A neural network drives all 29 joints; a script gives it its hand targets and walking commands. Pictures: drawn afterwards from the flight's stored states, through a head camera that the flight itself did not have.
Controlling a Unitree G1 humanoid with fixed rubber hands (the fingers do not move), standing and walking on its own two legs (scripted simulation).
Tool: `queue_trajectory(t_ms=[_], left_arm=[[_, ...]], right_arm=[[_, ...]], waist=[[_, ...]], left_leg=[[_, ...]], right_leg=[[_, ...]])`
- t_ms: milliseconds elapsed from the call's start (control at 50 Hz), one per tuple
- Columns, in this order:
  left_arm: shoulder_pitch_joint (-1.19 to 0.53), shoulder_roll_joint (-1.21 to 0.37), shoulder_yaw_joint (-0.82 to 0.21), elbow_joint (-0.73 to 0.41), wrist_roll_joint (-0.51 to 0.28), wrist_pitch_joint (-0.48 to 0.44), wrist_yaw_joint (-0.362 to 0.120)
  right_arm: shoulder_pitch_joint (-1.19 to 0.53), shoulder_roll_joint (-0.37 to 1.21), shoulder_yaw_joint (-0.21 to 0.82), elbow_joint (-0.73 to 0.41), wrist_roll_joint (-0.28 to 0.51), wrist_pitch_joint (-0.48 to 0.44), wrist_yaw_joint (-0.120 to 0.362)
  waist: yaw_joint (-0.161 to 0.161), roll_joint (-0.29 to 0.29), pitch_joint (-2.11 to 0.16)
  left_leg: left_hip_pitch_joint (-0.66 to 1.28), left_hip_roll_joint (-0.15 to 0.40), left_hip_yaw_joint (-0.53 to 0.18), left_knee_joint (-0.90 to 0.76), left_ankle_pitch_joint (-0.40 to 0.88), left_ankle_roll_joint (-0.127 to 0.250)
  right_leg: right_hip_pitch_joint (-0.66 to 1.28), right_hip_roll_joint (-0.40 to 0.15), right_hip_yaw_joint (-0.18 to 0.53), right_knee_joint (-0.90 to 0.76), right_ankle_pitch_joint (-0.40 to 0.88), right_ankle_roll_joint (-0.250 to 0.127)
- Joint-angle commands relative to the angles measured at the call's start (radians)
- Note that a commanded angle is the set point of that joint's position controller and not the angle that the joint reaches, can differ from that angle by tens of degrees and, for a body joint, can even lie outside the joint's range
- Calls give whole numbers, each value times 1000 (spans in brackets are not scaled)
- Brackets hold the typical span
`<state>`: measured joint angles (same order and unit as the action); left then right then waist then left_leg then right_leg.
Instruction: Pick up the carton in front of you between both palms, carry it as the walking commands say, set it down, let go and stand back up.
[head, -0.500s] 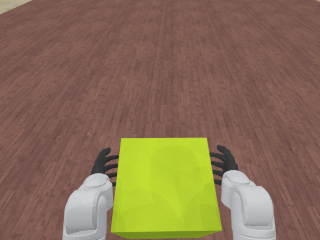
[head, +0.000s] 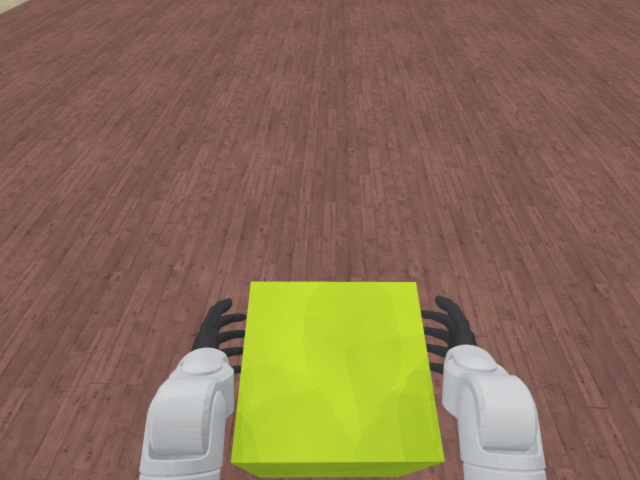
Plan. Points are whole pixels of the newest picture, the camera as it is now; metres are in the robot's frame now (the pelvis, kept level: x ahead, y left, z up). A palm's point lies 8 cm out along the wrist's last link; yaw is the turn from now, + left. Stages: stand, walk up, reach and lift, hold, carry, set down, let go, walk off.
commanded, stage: carry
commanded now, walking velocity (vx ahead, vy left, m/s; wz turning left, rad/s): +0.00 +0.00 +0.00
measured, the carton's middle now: (331, 388) +0.29 +0.00 -0.05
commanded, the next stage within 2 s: hold in 1.46 s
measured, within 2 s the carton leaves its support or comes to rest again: neither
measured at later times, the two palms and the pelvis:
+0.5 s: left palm (207, 366) +0.29 +0.15 +0.02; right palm (439, 364) +0.29 -0.14 +0.02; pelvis +0.00 +0.01 -0.01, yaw -1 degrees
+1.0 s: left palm (194, 402) +0.24 +0.15 +0.04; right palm (453, 397) +0.24 -0.14 +0.04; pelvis -0.05 +0.01 +0.00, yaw -1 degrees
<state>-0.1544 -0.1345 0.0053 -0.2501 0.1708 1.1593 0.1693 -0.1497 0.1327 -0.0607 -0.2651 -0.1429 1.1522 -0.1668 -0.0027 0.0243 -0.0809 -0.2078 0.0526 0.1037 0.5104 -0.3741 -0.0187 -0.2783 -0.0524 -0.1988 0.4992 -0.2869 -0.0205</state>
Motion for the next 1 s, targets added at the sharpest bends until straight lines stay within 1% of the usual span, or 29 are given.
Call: queue_trajectory(t_ms=[0,20,40,60,80,120,140,160,220,260,280,300,360,380,420,440,460,520,620,740,760,780,820,840,860,900,920,960,980], left_arm=[[-480,-1028,-608,-91,-394,-110,-299],[-451,-986,-581,-32,-369,-124,-306],[-428,-1008,-565,21,-371,-138,-319],[-489,-1009,-590,-63,-365,-166,-323],[-494,-971,-570,-39,-383,-169,-330],[-458,-989,-551,39,-365,-207,-335],[-465,-971,-570,77,-360,-220,-339],[-466,-973,-540,90,-336,-246,-338],[-477,-944,-493,164,-303,-306,-352],[-489,-943,-489,198,-255,-345,-348],[-519,-944,-483,169,-253,-371,-353],[-493,-941,-455,244,-249,-388,-357],[-506,-941,-418,314,-222,-453,-361],[-493,-905,-360,341,-172,-472,-362],[-561,-896,-349,371,-168,-517,-364],[-558,-912,-388,340,-192,-532,-369],[-550,-934,-406,330,-194,-541,-367],[-541,-936,-396,368,-197,-528,-367],[-570,-951,-493,259,-243,-497,-365],[-520,-918,-389,338,-192,-469,-361],[-510,-921,-404,334,-201,-459,-361],[-537,-921,-392,331,-192,-463,-362],[-593,-946,-411,323,-222,-467,-372],[-629,-965,-426,263,-232,-470,-368],[-586,-952,-408,335,-214,-451,-366],[-571,-963,-381,342,-189,-458,-370],[-552,-951,-399,380,-189,-451,-369],[-584,-962,-396,360,-196,-458,-374],[-616,-982,-414,338,-232,-469,-381]], right_arm=[[-504,990,671,-84,411,-98,341],[-452,972,640,30,389,-105,344],[-469,949,651,11,364,-135,343],[-479,994,636,8,351,-146,345],[-422,976,621,70,355,-148,346],[-440,944,625,69,322,-193,344],[-452,950,588,84,307,-219,346],[-461,943,577,102,297,-244,352],[-446,915,526,206,248,-300,360],[-461,920,488,265,223,-345,373],[-436,926,465,285,203,-363,377],[-492,914,495,251,214,-396,380],[-518,884,471,295,184,-457,382],[-539,899,429,360,167,-478,386],[-548,885,392,383,141,-518,386],[-523,907,410,424,148,-522,388],[-525,920,429,408,155,-527,390],[-574,927,491,355,197,-536,389],[-479,958,529,327,200,-491,384],[-535,890,475,344,174,-454,376],[-521,908,475,363,189,-456,378],[-554,916,455,356,184,-458,381],[-547,942,461,365,187,-454,382],[-555,957,468,362,185,-451,381],[-545,933,459,359,177,-454,385],[-579,941,435,402,173,-453,391],[-580,918,448,376,169,-460,395],[-585,968,462,386,188,-466,395],[-589,962,462,370,195,-469,397]], waist=[[2,8,-331],[4,9,-332],[19,-8,-321],[4,26,-319],[1,-8,-303],[5,-3,-321],[4,40,-331],[6,-10,-335],[4,-11,-321],[2,52,-339],[6,79,-307],[6,-21,-340],[9,29,-318],[5,-37,-312],[6,-9,-314],[7,-53,-343],[9,-18,-374],[8,-70,-333],[7,30,-329],[-3,-71,-305],[11,-17,-279],[10,-44,-274],[9,8,-264],[9,-42,-260],[10,16,-255],[16,7,-253],[16,20,-248],[13,-44,-269],[6,-23,-240]], left_leg=[[181,104,-68,-48,643,21],[157,154,-89,-24,881,44],[152,162,-81,9,880,45],[132,154,-61,24,870,26],[95,138,-68,18,715,18],[71,120,-54,43,767,21],[101,108,-31,38,792,17],[109,118,-40,35,777,28],[143,127,-48,36,727,29],[130,110,-23,27,738,25],[108,125,-51,37,839,35],[139,125,-48,34,730,27],[124,111,-22,33,727,29],[112,122,-44,15,665,30],[102,101,-27,18,629,18],[121,102,-21,40,617,23],[111,105,-31,30,595,29],[108,102,-33,13,610,36],[95,116,-29,23,618,42],[43,103,-36,19,433,23],[41,101,-18,-17,410,20],[28,100,-35,-15,373,25],[1,106,-42,-65,282,35],[18,102,-44,-56,315,33],[46,105,-44,-56,289,42],[16,120,-41,-64,329,36],[32,117,-40,-91,287,36],[22,126,-54,-80,241,49],[11,112,-62,-93,213,41]], right_leg=[[108,-115,87,68,498,-6],[88,-103,79,57,266,26],[42,-71,77,10,213,22],[98,-65,65,53,325,27],[130,-93,90,61,434,14],[152,-93,95,106,574,9],[126,-109,90,107,569,11],[133,-115,93,103,578,14],[97,-110,97,87,495,10],[127,-115,94,85,550,3],[116,-101,79,102,472,19],[114,-97,89,89,436,17],[109,-113,92,87,510,23],[117,-109,89,57,473,20],[131,-124,101,86,493,17],[146,-112,94,61,540,16],[172,-126,98,70,544,3],[139,-124,94,62,515,10],[129,-123,115,58,480,14],[149,-125,102,17,486,12],[108,-132,108,19,450,10],[100,-122,103,10,380,17],[102,-141,121,-22,276,11],[98,-123,114,-16,255,11],[58,-121,122,-43,227,14],[79,-116,95,-27,221,21],[73,-127,100,-37,184,8],[74,-120,110,-51,179,9],[64,-124,115,-48,170,13]])
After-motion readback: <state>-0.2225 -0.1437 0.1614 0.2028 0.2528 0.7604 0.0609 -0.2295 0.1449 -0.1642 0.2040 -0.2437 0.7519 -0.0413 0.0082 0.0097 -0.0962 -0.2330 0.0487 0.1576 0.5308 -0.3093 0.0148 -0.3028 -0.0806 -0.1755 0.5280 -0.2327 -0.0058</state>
